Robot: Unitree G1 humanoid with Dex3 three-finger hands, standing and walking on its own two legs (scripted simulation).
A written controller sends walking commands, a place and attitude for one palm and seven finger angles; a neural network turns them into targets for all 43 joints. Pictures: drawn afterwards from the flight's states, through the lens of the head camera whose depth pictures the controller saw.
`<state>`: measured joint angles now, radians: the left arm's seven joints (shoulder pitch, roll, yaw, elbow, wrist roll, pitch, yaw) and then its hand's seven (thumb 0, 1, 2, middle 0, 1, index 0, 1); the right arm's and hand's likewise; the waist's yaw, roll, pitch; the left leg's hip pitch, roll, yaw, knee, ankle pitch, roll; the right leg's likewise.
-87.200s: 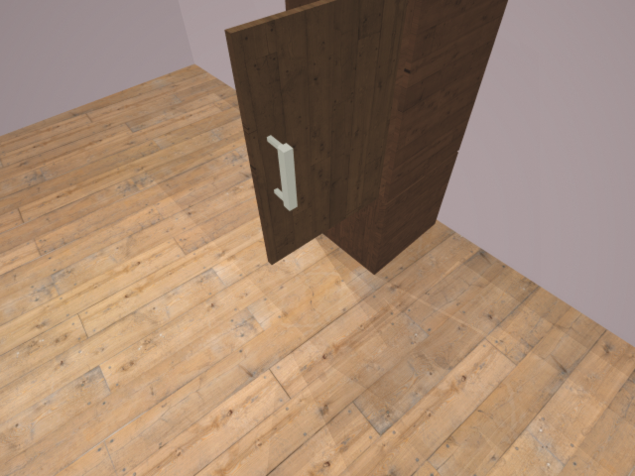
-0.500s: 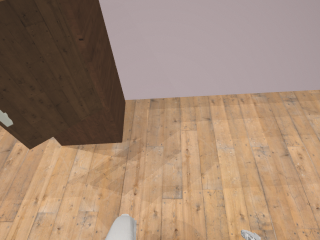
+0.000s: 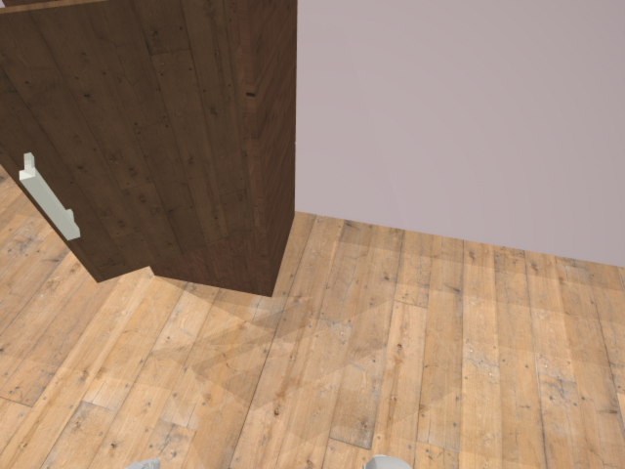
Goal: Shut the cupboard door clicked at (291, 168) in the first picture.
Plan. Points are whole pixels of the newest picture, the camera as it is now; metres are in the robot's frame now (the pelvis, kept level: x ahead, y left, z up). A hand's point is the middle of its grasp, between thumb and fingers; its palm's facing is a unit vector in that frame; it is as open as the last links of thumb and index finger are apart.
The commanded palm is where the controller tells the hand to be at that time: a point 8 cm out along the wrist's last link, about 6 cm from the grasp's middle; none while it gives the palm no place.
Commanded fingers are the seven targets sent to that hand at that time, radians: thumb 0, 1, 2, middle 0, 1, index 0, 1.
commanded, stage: turn to face it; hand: left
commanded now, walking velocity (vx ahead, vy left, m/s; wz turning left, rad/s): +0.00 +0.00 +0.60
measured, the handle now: (51, 198) +0.52 +0.48 -0.04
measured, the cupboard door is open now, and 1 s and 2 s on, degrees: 36 36 36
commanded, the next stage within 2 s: take the last steps up to it in 0.54 s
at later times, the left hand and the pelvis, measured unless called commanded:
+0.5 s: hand out of the picture +0.01 +0.14 -0.16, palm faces +0.33 -0.91 -0.27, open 7.4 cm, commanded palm none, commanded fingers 0.00 0.90 0.90 -0.20 -0.30 -0.20 -0.30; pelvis +0.01 -0.07 +0.00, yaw +20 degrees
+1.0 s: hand out of the picture -0.03 +0.13 -0.17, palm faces +0.48 -0.83 -0.26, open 7.4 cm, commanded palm none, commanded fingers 0.00 0.90 0.90 -0.20 -0.30 -0.20 -0.30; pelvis +0.04 -0.06 -0.01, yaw +27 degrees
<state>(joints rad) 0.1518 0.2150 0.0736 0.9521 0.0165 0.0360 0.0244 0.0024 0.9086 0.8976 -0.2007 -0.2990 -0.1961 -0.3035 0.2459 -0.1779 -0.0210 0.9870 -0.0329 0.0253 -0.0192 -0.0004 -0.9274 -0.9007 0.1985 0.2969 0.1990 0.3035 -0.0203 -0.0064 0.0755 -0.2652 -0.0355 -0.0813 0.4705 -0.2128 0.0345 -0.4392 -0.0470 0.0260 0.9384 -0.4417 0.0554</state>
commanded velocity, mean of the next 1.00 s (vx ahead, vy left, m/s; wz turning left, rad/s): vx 0.11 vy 0.02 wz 0.31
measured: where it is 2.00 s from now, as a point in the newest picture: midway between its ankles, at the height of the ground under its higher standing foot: (279, 467)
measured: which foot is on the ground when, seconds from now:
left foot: down 0.00-0.18, up 0.20-0.60, down 0.62-0.96, up 0.98-1.00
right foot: up 0.00-0.16, down 0.18-0.62, up 0.64-0.94, down 0.96-1.00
